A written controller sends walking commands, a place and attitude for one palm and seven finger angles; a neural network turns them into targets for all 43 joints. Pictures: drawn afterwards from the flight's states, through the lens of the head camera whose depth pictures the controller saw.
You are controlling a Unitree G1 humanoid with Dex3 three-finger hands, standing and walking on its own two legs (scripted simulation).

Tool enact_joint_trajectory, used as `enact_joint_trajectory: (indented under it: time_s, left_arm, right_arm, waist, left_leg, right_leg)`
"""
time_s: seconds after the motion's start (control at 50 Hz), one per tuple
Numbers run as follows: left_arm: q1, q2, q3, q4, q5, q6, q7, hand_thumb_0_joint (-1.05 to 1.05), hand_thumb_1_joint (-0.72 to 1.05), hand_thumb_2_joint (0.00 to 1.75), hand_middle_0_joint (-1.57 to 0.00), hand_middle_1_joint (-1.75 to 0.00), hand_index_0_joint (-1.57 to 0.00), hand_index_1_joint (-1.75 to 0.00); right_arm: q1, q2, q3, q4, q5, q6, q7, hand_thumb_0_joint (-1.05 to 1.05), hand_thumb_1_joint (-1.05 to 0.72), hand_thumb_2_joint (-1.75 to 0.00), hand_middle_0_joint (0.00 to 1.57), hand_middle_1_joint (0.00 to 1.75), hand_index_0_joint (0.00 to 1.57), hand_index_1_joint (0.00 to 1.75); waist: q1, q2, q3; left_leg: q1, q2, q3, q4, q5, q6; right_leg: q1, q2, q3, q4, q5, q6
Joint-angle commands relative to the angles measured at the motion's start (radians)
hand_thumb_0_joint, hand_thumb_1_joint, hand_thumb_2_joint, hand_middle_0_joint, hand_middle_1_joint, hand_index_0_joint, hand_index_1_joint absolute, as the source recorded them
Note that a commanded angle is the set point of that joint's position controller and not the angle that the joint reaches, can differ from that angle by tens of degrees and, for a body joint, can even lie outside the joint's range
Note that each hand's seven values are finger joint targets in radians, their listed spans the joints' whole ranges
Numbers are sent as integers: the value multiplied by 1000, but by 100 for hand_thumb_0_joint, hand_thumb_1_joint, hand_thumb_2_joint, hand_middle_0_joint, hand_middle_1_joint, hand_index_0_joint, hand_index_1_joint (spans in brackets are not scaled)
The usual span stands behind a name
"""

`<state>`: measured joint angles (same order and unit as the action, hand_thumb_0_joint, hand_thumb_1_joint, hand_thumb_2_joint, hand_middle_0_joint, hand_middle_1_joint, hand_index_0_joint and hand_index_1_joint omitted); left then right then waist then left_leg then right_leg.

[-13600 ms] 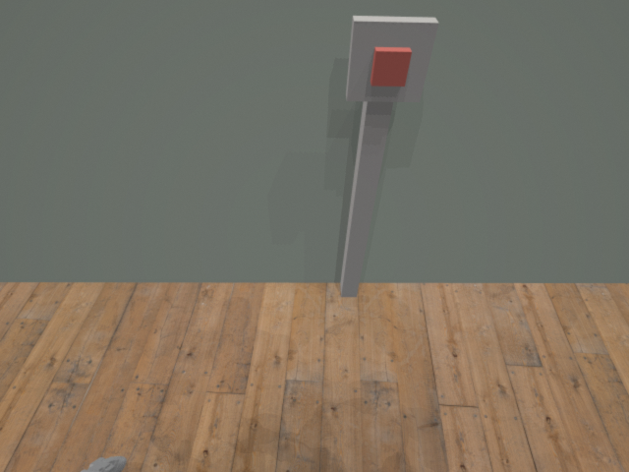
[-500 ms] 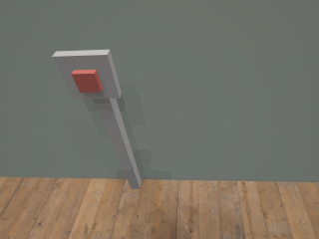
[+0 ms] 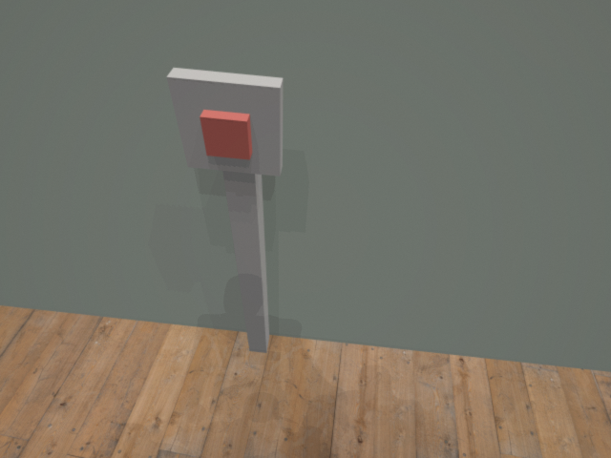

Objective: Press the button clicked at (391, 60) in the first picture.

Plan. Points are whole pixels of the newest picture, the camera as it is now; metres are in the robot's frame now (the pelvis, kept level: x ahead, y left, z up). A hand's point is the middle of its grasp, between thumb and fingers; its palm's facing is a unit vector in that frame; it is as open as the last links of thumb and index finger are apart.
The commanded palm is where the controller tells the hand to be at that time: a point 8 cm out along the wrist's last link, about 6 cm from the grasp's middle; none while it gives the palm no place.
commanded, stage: come to a stop and stand still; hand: left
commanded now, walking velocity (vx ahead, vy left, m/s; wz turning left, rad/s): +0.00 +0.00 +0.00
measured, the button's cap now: (228, 134) +0.53 +0.18 +0.14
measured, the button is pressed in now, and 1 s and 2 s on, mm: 0 0 0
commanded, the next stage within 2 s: look again from close up in 0.38 s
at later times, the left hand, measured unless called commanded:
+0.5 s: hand out of the picture +0.02 +0.18 -0.17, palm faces +0.01 -0.98 -0.20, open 7.3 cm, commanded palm none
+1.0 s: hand out of the picture -0.04 +0.17 -0.18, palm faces +0.03 -0.99 -0.17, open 7.4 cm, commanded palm none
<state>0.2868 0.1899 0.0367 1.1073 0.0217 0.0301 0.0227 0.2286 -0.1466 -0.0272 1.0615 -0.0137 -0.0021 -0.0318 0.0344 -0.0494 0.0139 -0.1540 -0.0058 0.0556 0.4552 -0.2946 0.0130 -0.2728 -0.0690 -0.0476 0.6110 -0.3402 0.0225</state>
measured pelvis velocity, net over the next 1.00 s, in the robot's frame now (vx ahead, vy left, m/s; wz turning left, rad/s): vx -0.03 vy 0.01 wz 0.01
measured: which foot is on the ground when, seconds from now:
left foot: down 0.00-1.00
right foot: down 0.00-1.00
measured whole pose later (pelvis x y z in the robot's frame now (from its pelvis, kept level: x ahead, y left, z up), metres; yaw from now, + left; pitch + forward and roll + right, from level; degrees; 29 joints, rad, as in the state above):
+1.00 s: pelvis -0.03 +0.01 +0.00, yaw +0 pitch -2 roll +0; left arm 0.33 0.15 -0.01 1.09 0.02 0.00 0.03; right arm 0.30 -0.16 0.00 1.06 -0.01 -0.01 -0.01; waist 0.01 -0.02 0.00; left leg -0.19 0.00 0.05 0.49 -0.26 0.02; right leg -0.23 -0.05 -0.06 0.48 -0.21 0.02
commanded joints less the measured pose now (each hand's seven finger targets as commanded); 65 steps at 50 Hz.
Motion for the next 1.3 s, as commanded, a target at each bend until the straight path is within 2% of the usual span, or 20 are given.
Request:
enact_joint_trajectory:
  time_s: [0.0, 0.02, 0.04, 0.08, 0.2, 0.44, 0.46, 0.48, 0.5, 0.52, 0.56, 0.6, 0.66, 0.74, 0.8, 1.02, 1.08, 1.14, 1.2, 1.28]
  left_arm:
    - [74, 57, -8, -1, -6, -45, 9, 0, 90, 90, -20, -30, -20, -30]
    - [65, 71, -11, 1, -7, -49, 11, 0, 90, 90, -20, -30, -20, -30]
    - [49, 80, -14, -3, -9, -48, 11, 0, 90, 90, -20, -30, -20, -30]
    - [21, 66, -15, 3, -9, -48, 13, 0, 90, 90, -20, -30, -20, -30]
    - [15, 54, -19, 5, -14, -42, 18, 0, 90, 90, -20, -30, -20, -30]
    - [25, 49, -21, 15, -17, -41, 20, 0, 90, 90, -20, -30, -20, -30]
    - [85, 77, -29, 35, -1, -66, 60, 0, 90, 90, -20, -30, -20, -30]
    - [62, 108, -25, 16, -7, -79, 48, 0, 90, 90, -20, -30, -20, -30]
    - [64, 87, -26, -7, -7, -78, 43, 0, 90, 90, -20, -30, -20, -30]
    - [54, 80, -28, -12, -11, -77, 38, 0, 90, 90, -20, -30, -20, -30]
    - [40, 67, -31, -27, -13, -69, 30, 0, 90, 90, -20, -30, -20, -30]
    - [35, 58, -33, -37, -11, -59, 26, 0, 90, 90, -20, -30, -20, -30]
    - [34, 53, -36, -42, -8, -49, 21, 0, 90, 90, -20, -30, -20, -30]
    - [52, 56, -36, -52, -5, -45, 18, 0, 90, 90, -20, -30, -20, -30]
    - [68, 57, -35, -56, -4, -46, 16, 0, 90, 90, -20, -30, -20, -30]
    - [91, 56, -34, -55, -6, -52, 13, 0, 90, 90, -20, -30, -20, -30]
    - [116, 50, -29, -47, 0, -48, 9, 0, 90, 90, -20, -30, -20, -30]
    - [128, 50, -18, -55, 5, -42, 4, 0, 90, 90, -20, -30, -20, -30]
    - [152, 44, -10, -53, 4, -48, 0, 0, 90, 90, -20, -30, -20, -30]
    - [168, 41, -3, -52, 0, -61, -3, 0, 90, 90, -20, -30, -20, -30]
  right_arm:
    - [53, -110, -13, -11, 11, -21, -13, 0, -90, -90, 20, 30, 20, 30]
    - [64, -95, -9, -8, 15, -22, -10, 0, -90, -90, 20, 30, 20, 30]
    - [73, -92, -8, -3, 16, -23, -7, 0, -90, -90, 20, 30, 20, 30]
    - [77, -98, -9, 15, 9, -17, -7, 0, -90, -90, 20, 30, 20, 30]
    - [97, -98, 4, 50, 9, -30, -10, 0, -90, -90, 20, 30, 20, 30]
    - [151, -78, 8, 83, 9, -32, -14, 0, -90, -90, 20, 30, 20, 30]
    - [66, -123, 15, 3, 15, -43, 1, 0, -90, -90, 20, 30, 20, 30]
    - [79, -105, 19, -31, 10, -38, 8, 0, -90, -90, 20, 30, 20, 30]
    - [137, -66, 19, -18, -1, -42, 3, 0, -90, -90, 20, 30, 20, 30]
    - [168, -76, 18, -10, 0, -43, 0, 0, -90, -90, 20, 30, 20, 30]
    - [159, -92, 17, -17, 2, -41, 0, 0, -90, -90, 20, 30, 20, 30]
    - [137, -101, 17, -27, -1, -38, -1, 0, -90, -90, 20, 30, 20, 30]
    - [121, -99, 16, -37, 2, -30, 1, 0, -90, -90, 20, 30, 20, 30]
    - [114, -111, 15, -42, 1, -25, 6, 0, -90, -90, 20, 30, 20, 30]
    - [111, -116, 13, -42, 0, -23, 8, 0, -90, -90, 20, 30, 20, 30]
    - [119, -107, 18, -23, 3, -24, 8, 0, -90, -90, 20, 30, 20, 30]
    - [138, -105, 14, -7, -5, -14, 11, 0, -90, -90, 20, 30, 20, 30]
    - [141, -109, 8, -10, -12, -7, 14, 0, -90, -90, 20, 30, 20, 30]
    - [148, -94, 7, -12, -12, -9, 15, 0, -90, -90, 20, 30, 20, 30]
    - [178, -69, 10, -3, -8, -28, 13, 0, -90, -90, 20, 30, 20, 30]
  waist:
    - [-7, 84, -4]
    - [-23, 58, -4]
    - [-30, 78, -7]
    - [-35, -47, 17]
    - [-25, 58, 29]
    - [-24, 69, 59]
    - [-8, 47, 91]
    - [-35, 50, 77]
    - [-38, 75, -4]
    - [-45, 47, -80]
    - [-44, 67, -117]
    - [-35, 73, -55]
    - [-35, 59, 72]
    - [-33, 58, 130]
    - [-31, 67, 120]
    - [-34, 53, 85]
    - [-32, 37, 76]
    - [-27, 60, 122]
    - [-24, 25, 152]
    - [-28, 36, 123]
  left_leg:
    - [-19, 131, -89, -38, 393, 27]
    - [-25, 112, -77, -46, 314, 9]
    - [-21, 108, -85, -77, 244, 4]
    - [-2, 117, -81, -72, 280, -5]
    - [8, 128, -83, -120, 327, 1]
    - [-7, 127, -82, -147, 291, 1]
    - [-87, 131, -50, 58, 452, -17]
    - [-99, 100, -44, 17, 337, -19]
    - [-74, 81, -62, -2, 258, -5]
    - [-65, 98, -76, 1, 258, 4]
    - [-37, 112, -94, -4, 331, 14]
    - [-69, 120, -105, -13, 302, 22]
    - [-145, 110, -117, -67, 130, 24]
    - [-188, 103, -131, -116, -15, 24]
    - [-185, 100, -132, -133, -63, 24]
    - [-151, 92, -109, -123, -30, 17]
    - [-162, 92, -109, -116, -204, 23]
    - [-224, 92, -119, -118, -316, 35]
    - [-250, 78, -104, -66, -277, 40]
    - [-219, 77, -95, -30, -198, 45]
  right_leg:
    - [113, -46, 80, -217, 341, -15]
    - [123, -76, 104, -219, 403, -32]
    - [123, -91, 97, -220, 374, -37]
    - [97, -61, 84, -202, 389, -39]
    - [125, -51, 65, -223, 319, -26]
    - [150, -49, 55, -246, 304, -28]
    - [97, -91, 95, -190, 644, -37]
    - [111, -108, 64, -152, 679, -51]
    - [160, -103, 82, -115, 647, -57]
    - [180, -86, 68, -109, 535, -60]
    - [173, -60, 54, -112, 399, -57]
    - [129, -43, 46, -125, 268, -53]
    - [69, -34, 58, -163, 162, -51]
    - [41, -26, 63, -188, 97, -49]
    - [42, -28, 65, -201, 84, -48]
    - [44, -39, 87, -247, 72, -49]
    - [32, -27, 81, -238, -112, -55]
    - [-4, -17, 83, -226, -223, -63]
    - [-12, -25, 120, -233, -238, -83]
    - [1, -34, 121, -212, -178, -103]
